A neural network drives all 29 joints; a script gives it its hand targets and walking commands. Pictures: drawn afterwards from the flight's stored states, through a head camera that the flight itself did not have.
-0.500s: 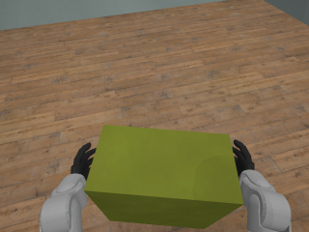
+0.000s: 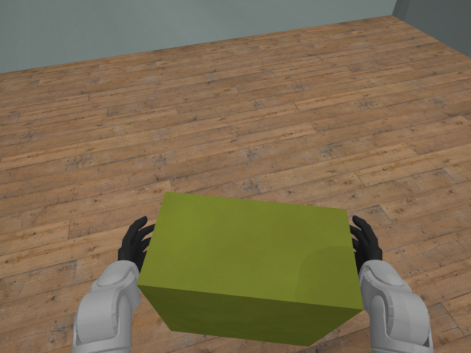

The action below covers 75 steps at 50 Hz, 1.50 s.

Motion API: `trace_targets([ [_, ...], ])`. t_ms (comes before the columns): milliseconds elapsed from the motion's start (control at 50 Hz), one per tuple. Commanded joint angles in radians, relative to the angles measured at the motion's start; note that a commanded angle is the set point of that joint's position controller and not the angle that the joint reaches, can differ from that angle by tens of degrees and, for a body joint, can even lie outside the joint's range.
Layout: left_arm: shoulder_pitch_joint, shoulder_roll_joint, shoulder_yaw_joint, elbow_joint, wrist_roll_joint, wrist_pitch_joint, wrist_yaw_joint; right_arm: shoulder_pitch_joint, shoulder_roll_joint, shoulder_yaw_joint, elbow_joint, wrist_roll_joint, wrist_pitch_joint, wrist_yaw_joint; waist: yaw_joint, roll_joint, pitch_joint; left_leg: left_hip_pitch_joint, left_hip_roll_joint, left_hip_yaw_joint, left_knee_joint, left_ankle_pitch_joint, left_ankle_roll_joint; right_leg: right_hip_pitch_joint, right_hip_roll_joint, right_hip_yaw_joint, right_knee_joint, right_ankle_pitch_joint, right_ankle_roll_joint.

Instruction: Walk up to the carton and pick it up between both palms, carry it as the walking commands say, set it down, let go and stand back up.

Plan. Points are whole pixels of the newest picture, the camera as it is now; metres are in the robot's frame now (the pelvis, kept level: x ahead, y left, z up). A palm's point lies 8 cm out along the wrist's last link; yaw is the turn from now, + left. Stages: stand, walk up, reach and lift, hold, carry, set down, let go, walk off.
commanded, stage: carry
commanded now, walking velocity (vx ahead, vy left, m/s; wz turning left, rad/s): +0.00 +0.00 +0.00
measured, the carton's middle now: (246, 278) +0.26 -0.01 -0.03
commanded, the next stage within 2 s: none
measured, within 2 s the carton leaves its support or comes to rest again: neither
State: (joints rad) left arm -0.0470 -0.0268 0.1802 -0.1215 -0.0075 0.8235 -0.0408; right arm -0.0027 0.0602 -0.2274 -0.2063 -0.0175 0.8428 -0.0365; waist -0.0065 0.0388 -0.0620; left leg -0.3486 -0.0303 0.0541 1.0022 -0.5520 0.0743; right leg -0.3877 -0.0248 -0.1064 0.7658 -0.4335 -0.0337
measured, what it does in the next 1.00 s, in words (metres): walks ahead: left foot, then left foot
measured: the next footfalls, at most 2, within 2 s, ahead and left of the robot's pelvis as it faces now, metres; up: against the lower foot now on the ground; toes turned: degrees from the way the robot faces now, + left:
left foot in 0.10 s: +0.04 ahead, +0.09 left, -0.01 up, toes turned +2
left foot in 0.48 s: +0.20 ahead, +0.10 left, -0.01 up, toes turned +3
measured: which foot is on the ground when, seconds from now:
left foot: up 0.00-0.08, down 0.10-0.32, up 0.34-0.46, down 0.48-1.00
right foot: down 0.00-0.48, up 0.50-0.70, down 0.72-1.00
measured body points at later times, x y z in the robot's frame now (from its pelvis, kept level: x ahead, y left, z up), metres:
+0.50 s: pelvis +0.17 +0.01 -0.01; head +0.20 +0.02 +0.44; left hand +0.46 +0.19 +0.00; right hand +0.44 -0.19 +0.02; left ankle +0.17 +0.10 -0.72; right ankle +0.03 -0.10 -0.69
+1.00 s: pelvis +0.33 +0.01 +0.00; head +0.35 +0.00 +0.45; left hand +0.62 +0.19 +0.02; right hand +0.60 -0.19 +0.02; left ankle +0.22 +0.09 -0.71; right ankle +0.24 -0.10 -0.69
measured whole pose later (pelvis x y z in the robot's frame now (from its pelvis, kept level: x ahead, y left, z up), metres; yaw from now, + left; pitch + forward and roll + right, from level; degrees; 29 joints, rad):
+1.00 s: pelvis +0.33 +0.01 +0.00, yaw +0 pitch +5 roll -1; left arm -0.11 0.00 0.16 0.00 0.01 0.74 -0.04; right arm -0.04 0.04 -0.23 -0.09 -0.05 0.74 -0.02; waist -0.01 0.04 -0.05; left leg -0.28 -0.01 0.07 0.73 -0.54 0.06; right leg -0.37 -0.04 -0.11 0.89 -0.54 -0.02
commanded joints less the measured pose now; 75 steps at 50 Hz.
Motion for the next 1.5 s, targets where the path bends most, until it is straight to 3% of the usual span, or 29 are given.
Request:
trace_targets([
  [0, -0.402, -0.521, -0.480, 0.005, -0.001, -0.067, -0.040, -0.550, 0.444, 0.599, 0.022, 0.053, -0.099, 0.157, 0.000, -0.199, -0.254, -0.344, 0.069, -0.081, -0.200, -0.119, -0.029, 0.618, -0.303, 0.281, -0.154, 1.416, -0.141],
  [40, -0.421, -0.587, -0.530, -0.055, -0.033, -0.094, -0.048, -0.576, 0.518, 0.643, -0.054, 0.079, -0.129, 0.166, -0.011, -0.203, -0.336, -0.070, 0.063, -0.006, -0.459, 0.142, -0.028, 0.490, -0.238, 0.118, -0.123, 1.234, -0.076],
  [120, -0.495, -0.558, -0.544, -0.086, -0.017, -0.117, -0.053, -0.563, 0.508, 0.623, -0.004, 0.083, -0.157, 0.172, -0.037, 0.321, -0.384, 0.626, 0.303, -0.281, -0.385, 2.035, 0.095, -0.197, 0.056, -0.023, 0.274, -0.168, 0.040],
  [240, -0.433, -0.575, -0.527, -0.044, -0.030, -0.102, -0.070, -0.664, 0.482, 0.668, -0.118, 0.080, -0.147, 0.161, -0.020, 0.098, -0.281, 0.482, 0.224, -0.185, -0.362, 1.703, 0.048, -0.090, 0.019, -0.050, -0.073, 0.063, 0.020],
  [280, -0.434, -0.575, -0.502, -0.016, -0.030, -0.113, -0.075, -0.627, 0.489, 0.671, -0.062, 0.071, -0.142, 0.154, -0.002, -0.102, -0.351, 0.208, 0.118, -0.023, -0.106, 1.453, -0.013, 0.289, -0.039, -0.006, -0.178, 0.880, 0.000],
  [300, -0.437, -0.570, -0.497, 0.019, -0.020, -0.110, -0.072, -0.676, 0.463, 0.651, -0.081, 0.067, -0.141, 0.151, 0.024, -0.267, -0.404, -0.092, 0.048, 0.016, 0.079, 0.996, -0.062, 0.603, -0.161, 0.136, -0.113, 1.462, -0.077],
  [320, -0.446, -0.564, -0.500, 0.013, -0.025, -0.116, -0.067, -0.693, 0.475, 0.658, -0.094, 0.075, -0.148, 0.152, 0.041, -0.464, -0.375, -0.412, -0.051, 0.035, 0.241, 0.039, -0.070, 0.825, -0.297, 0.301, -0.121, 1.907, -0.165],
  [340, -0.409, -0.561, -0.500, 0.020, -0.035, -0.117, -0.067, -0.646, 0.482, 0.665, -0.085, 0.078, -0.153, 0.150, 0.035, -0.412, -0.289, -0.562, -0.032, -0.017, 0.215, -0.172, -0.049, 0.880, -0.312, 0.341, -0.139, 1.925, -0.167],
  [420, -0.514, -0.567, -0.532, -0.085, -0.026, -0.130, -0.063, -0.593, 0.500, 0.628, -0.031, 0.089, -0.166, 0.178, -0.001, -0.170, -0.276, -0.242, 0.044, 0.006, -0.411, 0.077, -0.012, 0.600, -0.225, 0.110, -0.057, 1.403, -0.058],
  [460, -0.472, -0.578, -0.559, -0.088, -0.030, -0.128, -0.065, -0.588, 0.509, 0.639, -0.046, 0.085, -0.169, 0.177, -0.037, 0.048, -0.404, 0.343, 0.107, -0.109, -0.460, 1.070, 0.021, 0.169, -0.092, -0.014, 0.211, 0.834, 0.024],
  [480, -0.539, -0.578, -0.590, -0.126, -0.041, -0.123, -0.061, -0.613, 0.517, 0.633, -0.028, 0.086, -0.167, 0.176, -0.047, 0.306, -0.399, 0.564, 0.293, -0.343, -0.450, 1.913, 0.111, -0.109, 0.083, -0.030, 0.496, 0.029, 0.061],
  [540, -0.515, -0.551, -0.517, -0.030, 0.003, -0.112, -0.062, -0.581, 0.485, 0.570, 0.023, 0.047, -0.155, 0.168, -0.050, 0.197, -0.273, 0.575, 0.316, -0.388, -0.434, 1.790, 0.173, -0.318, 0.032, 0.086, 0.367, -0.282, 0.027],
  [660, -0.468, -0.558, -0.503, -0.031, -0.015, -0.119, -0.078, -0.653, 0.475, 0.626, -0.073, 0.062, -0.157, 0.162, -0.028, 0.090, -0.314, 0.483, 0.227, -0.178, -0.379, 1.562, 0.077, -0.093, 0.017, -0.028, -0.142, 0.053, 0.038],
  [700, -0.459, -0.530, -0.472, 0.008, -0.004, -0.123, -0.083, -0.627, 0.445, 0.616, -0.038, 0.040, -0.152, 0.157, -0.019, -0.061, -0.331, 0.159, 0.130, -0.052, -0.227, 1.062, -0.012, 0.278, -0.090, 0.061, -0.228, 0.793, 0.003],
  [740, -0.481, -0.507, -0.468, 0.014, -0.006, -0.124, -0.073, -0.679, 0.446, 0.615, -0.059, 0.049, -0.146, 0.146, 0.007, -0.402, -0.393, -0.210, 0.002, 0.002, 0.015, 0.043, -0.052, 0.656, -0.320, 0.283, -0.146, 1.767, -0.124],
  [840, -0.475, -0.536, -0.472, 0.012, 0.017, -0.120, -0.057, -0.625, 0.443, 0.586, -0.016, 0.056, -0.154, 0.162, -0.012, -0.188, -0.347, -0.130, 0.018, 0.049, -0.437, 0.160, -0.032, 0.568, -0.217, 0.115, -0.069, 1.449, -0.071],
  [880, -0.452, -0.537, -0.495, -0.014, 0.029, -0.119, -0.052, -0.605, 0.469, 0.609, 0.012, 0.076, -0.153, 0.168, -0.030, 0.087, -0.388, 0.364, 0.130, -0.064, -0.401, 1.322, -0.006, 0.130, -0.083, -0.019, 0.154, 0.838, 0.016],
  [900, -0.532, -0.541, -0.526, -0.054, 0.008, -0.129, -0.052, -0.611, 0.468, 0.595, 0.013, 0.083, -0.166, 0.170, -0.053, 0.329, -0.401, 0.606, 0.248, -0.203, -0.358, 1.943, 0.058, -0.153, 0.025, -0.058, 0.310, 0.109, 0.045],
  [920, -0.576, -0.528, -0.521, -0.070, 0.007, -0.131, -0.056, -0.587, 0.467, 0.570, 0.036, 0.064, -0.162, 0.168, -0.052, 0.364, -0.360, 0.659, 0.284, -0.270, -0.379, 2.075, 0.107, -0.300, 0.056, -0.024, 0.278, -0.224, 0.033],
  [1000, -0.454, -0.514, -0.476, -0.029, 0.010, -0.136, -0.069, -0.629, 0.434, 0.611, -0.054, 0.074, -0.165, 0.162, -0.031, 0.107, -0.267, 0.619, 0.251, -0.201, -0.344, 1.829, 0.053, -0.287, 0.038, -0.050, 0.033, -0.061, 0.029],
  [1040, -0.445, -0.514, -0.463, -0.008, 0.010, -0.131, -0.074, -0.644, 0.436, 0.628, -0.062, 0.065, -0.155, 0.154, 0.005, -0.066, -0.319, 0.255, 0.154, -0.045, -0.157, 1.530, -0.003, 0.179, 0.001, -0.033, -0.222, 0.538, 0.018],
  [1060, -0.432, -0.519, -0.459, 0.036, 0.008, -0.131, -0.076, -0.674, 0.436, 0.630, -0.060, 0.063, -0.152, 0.150, 0.028, -0.284, -0.349, -0.045, 0.052, 0.028, 0.114, 1.027, -0.056, 0.492, -0.110, 0.105, -0.176, 1.277, -0.048],
  [1080, -0.461, -0.515, -0.467, 0.052, 0.005, -0.131, -0.070, -0.724, 0.432, 0.616, -0.081, 0.064, -0.155, 0.143, 0.042, -0.501, -0.384, -0.425, -0.055, 0.040, 0.288, 0.031, -0.067, 0.833, -0.296, 0.308, -0.120, 1.934, -0.156],
  [1100, -0.424, -0.505, -0.440, 0.067, 0.017, -0.135, -0.068, -0.643, 0.457, 0.623, -0.027, 0.061, -0.160, 0.150, 0.031, -0.442, -0.350, -0.488, -0.023, -0.034, 0.276, -0.094, -0.040, 0.844, -0.325, 0.326, -0.138, 1.939, -0.178],
  [1200, -0.515, -0.548, -0.505, -0.027, 0.021, -0.154, -0.070, -0.620, 0.483, 0.594, 0.012, 0.062, -0.180, 0.181, 0.002, -0.137, -0.302, -0.083, 0.019, 0.049, -0.427, 0.220, -0.029, 0.434, -0.204, 0.083, -0.062, 1.274, -0.062],
  [1260, -0.552, -0.551, -0.553, -0.072, 0.007, -0.141, -0.063, -0.622, 0.488, 0.586, 0.003, 0.074, -0.185, 0.176, -0.041, 0.373, -0.471, 0.602, 0.312, -0.322, -0.398, 2.021, 0.170, -0.141, 0.074, 0.016, 0.429, -0.222, 0.062],
  [1340, -0.504, -0.523, -0.485, 0.015, 0.037, -0.149, -0.079, -0.656, 0.468, 0.590, 0.021, 0.054, -0.180, 0.176, -0.026, 0.135, -0.245, 0.524, 0.289, -0.299, -0.407, 1.681, 0.132, -0.281, 0.000, 0.060, 0.153, -0.222, 0.035],
  [1420, -0.435, -0.544, -0.472, 0.048, 0.014, -0.142, -0.092, -0.649, 0.457, 0.614, -0.030, 0.053, -0.169, 0.165, 0.003, 0.030, -0.366, 0.356, 0.186, -0.085, -0.265, 1.512, 0.029, 0.092, -0.006, -0.025, -0.246, 0.348, 0.040],
  [1480, -0.440, -0.517, -0.439, 0.118, 0.035, -0.141, -0.088, -0.705, 0.452, 0.625, -0.032, 0.052, -0.158, 0.154, 0.012, -0.397, -0.367, -0.232, -0.001, 0.025, -0.010, 0.073, -0.051, 0.629, -0.289, 0.244, -0.133, 1.760, -0.090],
])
